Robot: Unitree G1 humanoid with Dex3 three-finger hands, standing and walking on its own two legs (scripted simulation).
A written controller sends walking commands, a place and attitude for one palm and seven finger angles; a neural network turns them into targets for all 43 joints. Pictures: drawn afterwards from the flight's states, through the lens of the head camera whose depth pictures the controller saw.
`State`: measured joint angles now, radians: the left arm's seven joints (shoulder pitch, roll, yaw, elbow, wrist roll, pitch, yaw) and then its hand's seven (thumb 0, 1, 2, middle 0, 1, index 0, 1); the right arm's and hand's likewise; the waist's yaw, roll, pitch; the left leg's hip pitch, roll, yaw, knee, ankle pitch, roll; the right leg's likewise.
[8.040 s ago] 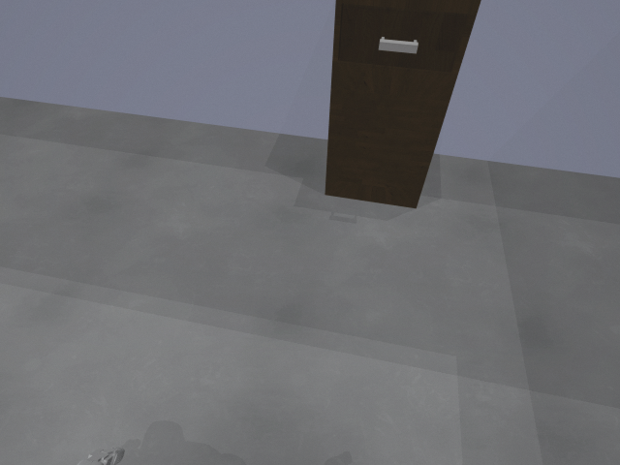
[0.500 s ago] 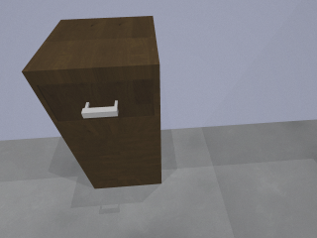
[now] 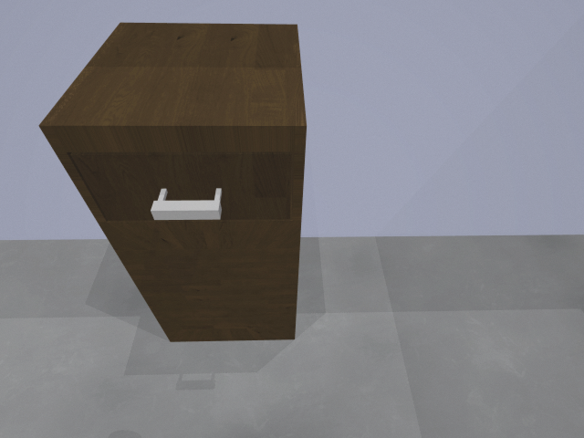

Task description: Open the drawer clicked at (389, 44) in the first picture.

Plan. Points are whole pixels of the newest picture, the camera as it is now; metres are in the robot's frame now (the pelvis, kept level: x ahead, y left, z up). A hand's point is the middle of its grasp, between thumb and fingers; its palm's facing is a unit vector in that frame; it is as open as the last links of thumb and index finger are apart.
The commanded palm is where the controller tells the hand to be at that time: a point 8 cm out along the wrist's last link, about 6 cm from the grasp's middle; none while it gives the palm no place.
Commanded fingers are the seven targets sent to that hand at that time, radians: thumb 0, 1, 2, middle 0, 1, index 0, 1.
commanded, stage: come to a stop and stand still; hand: left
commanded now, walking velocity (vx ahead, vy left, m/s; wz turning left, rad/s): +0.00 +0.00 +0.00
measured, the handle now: (189, 201) +0.52 +0.24 -0.02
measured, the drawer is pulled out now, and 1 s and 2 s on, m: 0.00 0.00 0.00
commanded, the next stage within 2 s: look again from close up in 0.90 s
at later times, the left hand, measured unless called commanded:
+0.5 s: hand out of the picture +0.04 +0.17 -0.17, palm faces +0.03 -0.98 -0.22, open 7.4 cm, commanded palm none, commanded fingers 0.00 0.90 0.90 -0.20 -0.30 -0.20 -0.30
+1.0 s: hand out of the picture +0.02 +0.14 -0.17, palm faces +0.06 -0.98 -0.19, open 7.4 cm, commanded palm none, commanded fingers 0.00 0.90 0.90 -0.20 -0.30 -0.20 -0.30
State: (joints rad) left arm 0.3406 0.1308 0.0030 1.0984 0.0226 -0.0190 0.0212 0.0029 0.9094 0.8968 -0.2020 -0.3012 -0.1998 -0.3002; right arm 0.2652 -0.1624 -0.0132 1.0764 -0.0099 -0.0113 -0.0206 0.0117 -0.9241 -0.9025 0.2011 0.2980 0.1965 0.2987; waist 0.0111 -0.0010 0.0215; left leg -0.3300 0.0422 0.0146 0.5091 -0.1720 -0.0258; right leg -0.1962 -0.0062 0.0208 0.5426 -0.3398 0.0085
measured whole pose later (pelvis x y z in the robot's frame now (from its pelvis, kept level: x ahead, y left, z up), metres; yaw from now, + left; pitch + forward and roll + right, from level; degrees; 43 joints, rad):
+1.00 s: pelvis +0.05 -0.02 +0.00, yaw +1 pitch -1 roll +1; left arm 0.33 0.14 0.01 1.11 0.02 -0.02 0.03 0.00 0.91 0.90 -0.20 -0.30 -0.20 -0.30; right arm 0.24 -0.16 0.00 1.14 -0.01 0.00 -0.04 0.01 -0.92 -0.90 0.20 0.30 0.20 0.30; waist 0.01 -0.01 0.03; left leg -0.22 0.05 0.00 0.46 -0.22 -0.06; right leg -0.06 0.01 0.00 0.46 -0.38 -0.02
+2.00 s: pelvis -0.01 -0.01 -0.05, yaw -1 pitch +10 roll +2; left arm 0.37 0.23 -0.18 0.04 1.12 0.00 0.47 0.01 0.64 0.78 -0.22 -0.48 -0.22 -0.47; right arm 0.06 -0.25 -0.06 0.53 -0.05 0.05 0.05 0.01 -0.91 -0.90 0.20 0.30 0.20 0.30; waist 0.07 0.02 -0.16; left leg -0.74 0.05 0.04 0.89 -0.32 -0.03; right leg -0.64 -0.01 0.04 0.99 -0.52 0.00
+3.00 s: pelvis +0.00 +0.01 +0.00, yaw +2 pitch +0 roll +0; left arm -0.06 0.44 -0.09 0.04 0.95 0.12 0.11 0.00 -0.46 0.31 -0.32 -1.18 -0.32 -1.18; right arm 0.08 -0.22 0.01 0.63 0.00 0.09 -0.05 0.01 -0.91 -0.90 0.20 0.30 0.20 0.30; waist 0.09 0.08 -0.01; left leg -0.37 0.02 0.00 0.55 -0.18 -0.01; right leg -0.23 -0.03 -0.01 0.59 -0.36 0.02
